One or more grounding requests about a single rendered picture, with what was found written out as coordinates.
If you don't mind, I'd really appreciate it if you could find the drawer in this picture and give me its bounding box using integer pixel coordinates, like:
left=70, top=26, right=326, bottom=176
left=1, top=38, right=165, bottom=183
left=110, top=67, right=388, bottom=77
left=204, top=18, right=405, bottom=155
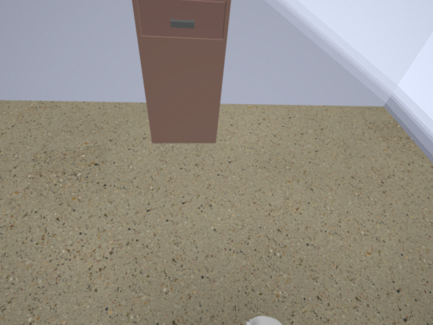
left=138, top=0, right=225, bottom=39

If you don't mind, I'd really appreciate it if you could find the handle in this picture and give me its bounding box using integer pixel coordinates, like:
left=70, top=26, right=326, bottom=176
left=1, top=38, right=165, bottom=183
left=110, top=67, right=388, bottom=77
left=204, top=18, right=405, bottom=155
left=170, top=18, right=194, bottom=28

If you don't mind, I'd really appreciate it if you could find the cabinet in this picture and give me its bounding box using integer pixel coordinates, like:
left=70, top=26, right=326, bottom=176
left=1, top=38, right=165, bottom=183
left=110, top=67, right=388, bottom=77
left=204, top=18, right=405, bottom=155
left=132, top=0, right=231, bottom=144

